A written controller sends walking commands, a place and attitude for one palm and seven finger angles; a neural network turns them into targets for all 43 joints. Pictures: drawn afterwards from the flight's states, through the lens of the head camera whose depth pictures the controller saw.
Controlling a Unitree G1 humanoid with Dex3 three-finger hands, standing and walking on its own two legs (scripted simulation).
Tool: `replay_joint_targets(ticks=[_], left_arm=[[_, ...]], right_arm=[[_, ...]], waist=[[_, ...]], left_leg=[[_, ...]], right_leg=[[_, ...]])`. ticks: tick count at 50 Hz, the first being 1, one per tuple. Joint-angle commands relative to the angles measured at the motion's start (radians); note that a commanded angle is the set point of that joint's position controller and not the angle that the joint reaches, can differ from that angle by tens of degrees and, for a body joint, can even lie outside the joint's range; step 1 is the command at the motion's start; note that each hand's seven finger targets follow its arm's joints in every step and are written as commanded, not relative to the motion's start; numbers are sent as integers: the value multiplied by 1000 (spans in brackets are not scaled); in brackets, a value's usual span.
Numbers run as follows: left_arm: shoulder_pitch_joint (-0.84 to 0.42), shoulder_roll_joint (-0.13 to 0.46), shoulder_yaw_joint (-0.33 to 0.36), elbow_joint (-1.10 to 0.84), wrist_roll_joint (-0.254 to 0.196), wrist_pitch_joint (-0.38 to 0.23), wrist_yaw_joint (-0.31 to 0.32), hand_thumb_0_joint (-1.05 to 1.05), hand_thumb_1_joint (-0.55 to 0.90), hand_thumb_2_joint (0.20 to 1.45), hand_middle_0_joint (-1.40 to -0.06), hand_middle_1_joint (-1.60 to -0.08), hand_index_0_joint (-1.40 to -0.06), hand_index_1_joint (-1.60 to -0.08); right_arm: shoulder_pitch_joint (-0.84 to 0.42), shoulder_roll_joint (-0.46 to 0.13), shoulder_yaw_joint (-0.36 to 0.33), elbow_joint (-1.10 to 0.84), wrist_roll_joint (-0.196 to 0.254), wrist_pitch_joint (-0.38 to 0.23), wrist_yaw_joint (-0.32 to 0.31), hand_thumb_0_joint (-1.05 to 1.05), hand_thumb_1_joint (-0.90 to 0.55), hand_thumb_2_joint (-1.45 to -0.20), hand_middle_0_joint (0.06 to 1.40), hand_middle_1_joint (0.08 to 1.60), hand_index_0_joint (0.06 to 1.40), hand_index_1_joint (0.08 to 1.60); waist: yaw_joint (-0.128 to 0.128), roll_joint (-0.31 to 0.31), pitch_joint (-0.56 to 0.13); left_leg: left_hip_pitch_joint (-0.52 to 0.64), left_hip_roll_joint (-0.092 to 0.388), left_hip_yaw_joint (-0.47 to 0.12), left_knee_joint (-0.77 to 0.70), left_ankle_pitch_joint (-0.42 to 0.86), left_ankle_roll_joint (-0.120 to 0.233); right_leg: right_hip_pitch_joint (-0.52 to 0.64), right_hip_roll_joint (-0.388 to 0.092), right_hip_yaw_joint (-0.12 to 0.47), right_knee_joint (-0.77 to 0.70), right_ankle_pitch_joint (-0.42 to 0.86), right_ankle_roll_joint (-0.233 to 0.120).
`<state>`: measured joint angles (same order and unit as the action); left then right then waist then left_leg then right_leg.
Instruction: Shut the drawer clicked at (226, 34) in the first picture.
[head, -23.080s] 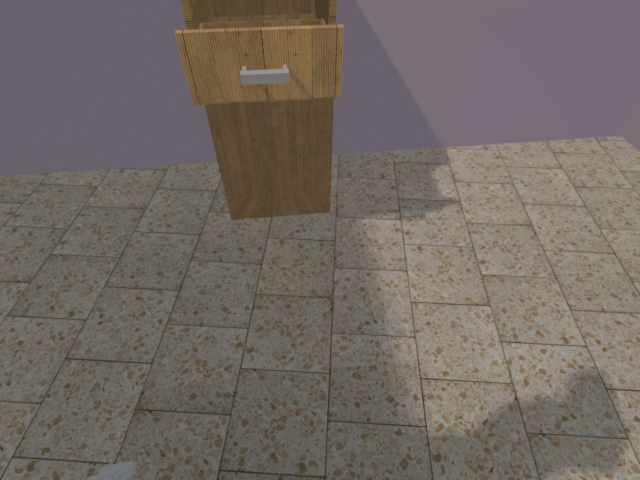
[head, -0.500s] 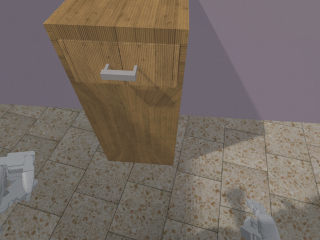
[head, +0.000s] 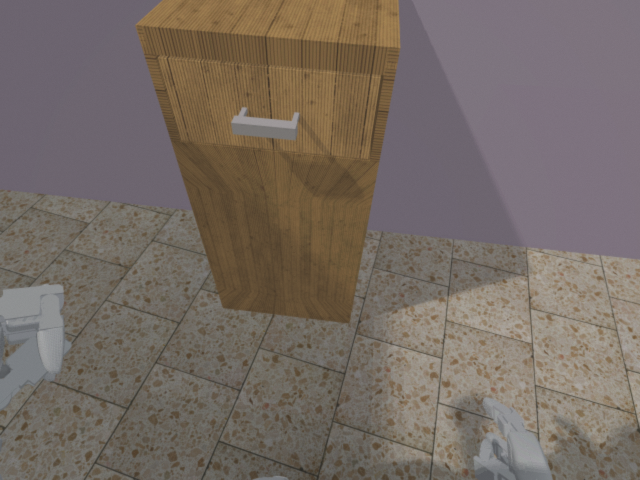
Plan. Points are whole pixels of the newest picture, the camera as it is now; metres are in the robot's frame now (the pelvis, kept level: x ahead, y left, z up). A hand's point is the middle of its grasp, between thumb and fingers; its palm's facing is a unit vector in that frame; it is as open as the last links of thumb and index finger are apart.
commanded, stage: step back with the hand held close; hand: left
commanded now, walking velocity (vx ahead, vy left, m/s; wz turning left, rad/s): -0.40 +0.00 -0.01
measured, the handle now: (267, 121) +0.71 +0.16 +0.05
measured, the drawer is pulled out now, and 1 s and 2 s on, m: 0.00 0.00 0.00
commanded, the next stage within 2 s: stop stepping back and stand still in 0.60 s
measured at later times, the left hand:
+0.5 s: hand (17, 395) +0.15 +0.25 +0.17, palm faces +0.34 -0.81 -0.48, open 3.2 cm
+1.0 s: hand out of the picture +0.02 +0.21 +0.15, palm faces +0.38 -0.85 -0.36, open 3.2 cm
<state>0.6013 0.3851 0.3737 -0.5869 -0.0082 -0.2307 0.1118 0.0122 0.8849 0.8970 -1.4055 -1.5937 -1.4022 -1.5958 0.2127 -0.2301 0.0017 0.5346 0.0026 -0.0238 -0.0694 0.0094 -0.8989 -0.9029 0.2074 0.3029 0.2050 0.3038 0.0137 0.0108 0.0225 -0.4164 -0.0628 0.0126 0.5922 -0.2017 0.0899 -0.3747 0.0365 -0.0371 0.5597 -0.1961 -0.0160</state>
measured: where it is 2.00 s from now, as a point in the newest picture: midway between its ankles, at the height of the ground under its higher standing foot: outside the picture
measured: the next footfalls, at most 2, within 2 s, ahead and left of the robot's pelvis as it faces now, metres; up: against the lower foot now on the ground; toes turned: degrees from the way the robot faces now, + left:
right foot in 0.58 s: -0.22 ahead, -0.13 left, +0.00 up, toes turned -3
left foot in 0.88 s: -0.03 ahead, +0.05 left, +0.00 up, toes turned -3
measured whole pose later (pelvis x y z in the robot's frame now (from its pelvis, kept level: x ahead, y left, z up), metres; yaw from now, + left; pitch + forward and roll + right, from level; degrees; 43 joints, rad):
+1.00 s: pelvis -0.19 -0.03 -0.01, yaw -3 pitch -2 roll +1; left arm 0.49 0.34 0.35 -0.40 -0.05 -0.16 0.13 0.01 0.89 0.90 -1.41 -1.59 -1.40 -1.60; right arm 0.23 -0.26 -0.02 0.61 0.03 -0.08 -0.07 0.01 -0.90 -0.90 0.20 0.30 0.20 0.30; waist -0.01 -0.02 -0.03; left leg -0.42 -0.06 0.04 0.59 -0.14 0.06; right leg -0.16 0.00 0.00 0.67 -0.50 0.02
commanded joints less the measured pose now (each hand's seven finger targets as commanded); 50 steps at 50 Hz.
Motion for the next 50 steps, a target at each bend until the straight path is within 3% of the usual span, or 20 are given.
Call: replay_joint_targets(ticks=[1,10,13,16,21,25,27,29,32,33,35,36,38,40,42,44,46,48,49,50], left_arm=[[-53,184,137,-217,-9,-85,32,0,900,900,-1400,-1600,-1400,-1600],[4,195,154,-206,-22,-122,49,0,900,900,-1400,-1600,-1400,-1600],[25,200,179,-228,-5,-132,45,0,900,900,-1400,-1600,-1400,-1600],[3,218,204,-229,9,-132,35,0,900,900,-1400,-1600,-1400,-1600],[62,163,143,-215,-41,-128,18,0,900,900,-1400,-1600,-1400,-1600],[4,185,114,-289,-62,-165,3,0,900,900,-1400,-1600,-1400,-1600],[-1,201,119,-316,-59,-173,-7,0,900,900,-1400,-1600,-1400,-1600],[-8,275,194,-366,-65,-178,-7,0,900,900,-1400,-1600,-1400,-1600],[89,299,275,-390,-101,-160,-19,0,900,900,-1400,-1600,-1400,-1600],[105,313,308,-398,-108,-159,-27,0,900,900,-1400,-1600,-1400,-1600],[185,356,390,-320,-124,-160,-31,0,900,900,-1400,-1600,-1400,-1600],[225,361,416,-259,-130,-144,-19,0,900,900,-1400,-1600,-1400,-1600],[194,287,346,-184,-111,-100,-5,0,900,900,-1400,-1600,-1400,-1600],[99,226,252,-135,-88,-56,6,0,900,900,-1400,-1600,-1400,-1600],[2,156,144,-65,-78,-32,14,0,900,900,-1400,-1600,-1400,-1600],[-94,133,69,-25,-64,-17,26,0,900,900,-1400,-1600,-1400,-1600],[-162,111,19,38,-42,-7,38,0,900,900,-1400,-1600,-1400,-1600],[-156,161,50,-95,-31,-6,29,0,900,900,-1400,-1600,-1400,-1600],[-147,185,76,-157,-18,-19,27,0,900,900,-1400,-1600,-1400,-1600],[-90,214,109,-200,-13,-32,26,0,900,900,-1400,-1600,-1400,-1600]], right_arm=[[-92,-149,-70,-147,-7,-67,-8,0,-900,-900,200,300,200,300],[-83,-138,-72,-123,-3,-69,3,0,-900,-900,200,300,200,300],[-104,-156,-73,-135,-4,-88,-6,0,-900,-900,200,300,200,300],[-110,-155,-87,-130,-15,-102,-9,0,-900,-900,200,300,200,300],[-77,-127,-80,-80,-27,-133,9,0,-900,-900,200,300,200,300],[-40,-112,-77,-5,-33,-147,29,0,-900,-900,200,300,200,300],[-31,-101,-72,-4,-30,-141,45,0,-900,-900,200,300,200,300],[-70,-112,-73,-41,-22,-147,41,0,-900,-900,200,300,200,300],[-94,-93,-70,-98,-14,-144,56,0,-900,-900,200,300,200,300],[-115,-86,-63,-131,0,-126,57,0,-900,-900,200,300,200,300],[-180,-80,-41,-180,45,-84,40,0,-900,-900,200,300,200,300],[-205,-80,-56,-182,59,-70,36,0,-900,-900,200,300,200,300],[-198,-63,-45,-129,46,-60,24,0,-900,-900,200,300,200,300],[-174,-60,-29,-109,29,-71,7,0,-900,-900,200,300,200,300],[-112,-102,-36,-65,29,-96,-6,0,-900,-900,200,300,200,300],[-62,-140,-44,-63,30,-103,-10,0,-900,-900,200,300,200,300],[-72,-139,-40,-69,32,-118,-8,0,-900,-900,200,300,200,300],[-126,-131,-40,-94,15,-120,-10,0,-900,-900,200,300,200,300],[-135,-130,-47,-109,14,-113,-8,0,-900,-900,200,300,200,300],[-127,-113,-56,-126,9,-105,-2,0,-900,-900,200,300,200,300]], waist=[[-25,22,-77],[-38,27,-110],[-24,183,-136],[-14,185,-136],[-14,124,-136],[12,169,-321],[7,189,-402],[21,190,-462],[39,175,-514],[42,92,-476],[31,-315,-316],[49,-385,-231],[7,-161,-111],[-29,24,-77],[-62,78,-61],[-40,50,-85],[-4,-15,4],[4,35,30],[7,-2,65],[3,-120,43]], left_leg=[[-245,164,-218,-212,-380,18],[-156,147,-207,-165,-316,1],[-386,283,-354,-408,-461,57],[-468,380,-433,-496,-565,102],[-49,307,-340,-445,-271,31],[501,261,-223,-273,467,-81],[719,217,-139,-143,794,-55],[782,228,-128,-106,877,10],[663,262,-150,-143,758,7],[590,229,-103,-110,644,-7],[315,74,35,105,35,-77],[110,26,18,312,-136,-88],[-46,61,-1,353,-139,-69],[85,57,64,144,-12,-69],[319,43,61,-47,121,-39],[295,205,-164,-133,303,71],[169,296,-329,-172,335,115],[-125,251,-314,-339,-293,50],[-263,177,-239,-290,-441,1],[-222,60,-98,-28,-375,-55]], right_leg=[[236,-91,221,-77,-139,-10],[138,-106,187,-126,-150,-16],[389,29,86,164,-16,27],[441,74,104,360,-120,31],[190,71,56,78,-332,6],[70,41,49,-262,-226,6],[17,40,42,-286,-50,43],[24,38,42,-182,-28,69],[126,37,30,-161,-152,60],[148,13,23,-233,28,80],[105,-208,124,-316,527,115],[77,-281,188,-271,593,96],[111,-289,138,-172,682,30],[92,-247,124,-130,647,-17],[-19,-177,37,5,543,66],[-11,-75,33,249,198,137],[-24,-47,97,155,-258,114],[234,-59,81,-10,-366,37],[318,-59,96,-84,-390,-5],[216,-151,223,-251,-554,-71]])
